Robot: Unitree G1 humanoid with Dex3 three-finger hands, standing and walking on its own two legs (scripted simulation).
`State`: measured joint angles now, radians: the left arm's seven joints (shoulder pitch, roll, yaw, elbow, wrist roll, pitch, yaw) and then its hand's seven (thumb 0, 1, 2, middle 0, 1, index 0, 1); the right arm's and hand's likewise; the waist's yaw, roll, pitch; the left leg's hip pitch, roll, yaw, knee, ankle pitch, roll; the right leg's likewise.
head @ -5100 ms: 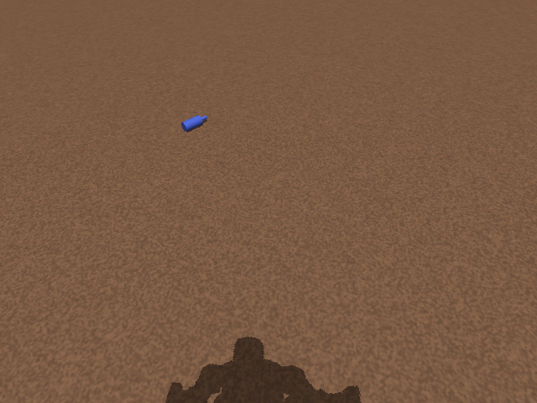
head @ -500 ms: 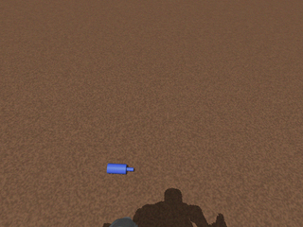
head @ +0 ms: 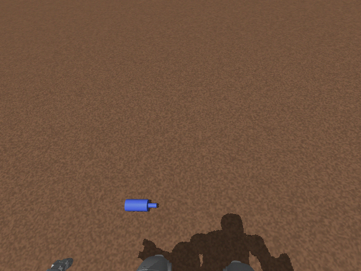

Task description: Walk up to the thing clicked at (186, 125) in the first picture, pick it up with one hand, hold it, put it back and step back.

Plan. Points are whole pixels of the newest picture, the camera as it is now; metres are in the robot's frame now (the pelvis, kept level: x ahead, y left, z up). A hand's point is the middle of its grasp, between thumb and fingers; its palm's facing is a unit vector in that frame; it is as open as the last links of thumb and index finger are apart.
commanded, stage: walk up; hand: left
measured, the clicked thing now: (141, 205) +0.51 +0.29 -0.71
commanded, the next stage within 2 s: stand in 1.40 s
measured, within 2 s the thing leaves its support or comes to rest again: neither
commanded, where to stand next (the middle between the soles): +0.08 +0.05 m, yaw -1 degrees
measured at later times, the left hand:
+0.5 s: hand out of the picture +0.08 +0.31 -0.14, palm faces +0.00 -0.92 -0.38, open 7.4 cm
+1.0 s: hand out of the picture +0.10 +0.29 -0.12, palm faces -0.02 -0.93 -0.37, open 7.4 cm
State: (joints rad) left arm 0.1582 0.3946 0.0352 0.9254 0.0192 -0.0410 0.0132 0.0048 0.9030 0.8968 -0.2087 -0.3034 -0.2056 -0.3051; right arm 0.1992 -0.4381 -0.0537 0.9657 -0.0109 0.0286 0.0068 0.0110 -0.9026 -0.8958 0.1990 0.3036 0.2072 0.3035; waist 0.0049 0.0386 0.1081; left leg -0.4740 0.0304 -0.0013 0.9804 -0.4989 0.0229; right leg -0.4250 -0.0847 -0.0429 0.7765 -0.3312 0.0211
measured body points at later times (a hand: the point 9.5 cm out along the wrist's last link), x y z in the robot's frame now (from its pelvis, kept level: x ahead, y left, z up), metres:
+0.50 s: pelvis +0.01 +0.04 +0.02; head +0.03 +0.04 +0.46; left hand +0.08 +0.36 -0.11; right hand +0.13 -0.26 -0.11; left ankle +0.02 +0.14 -0.71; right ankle +0.04 -0.11 -0.71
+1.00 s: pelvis +0.02 +0.03 +0.04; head +0.03 +0.03 +0.49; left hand +0.10 +0.34 -0.09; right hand +0.12 -0.28 -0.09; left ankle +0.02 +0.14 -0.71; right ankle +0.04 -0.11 -0.71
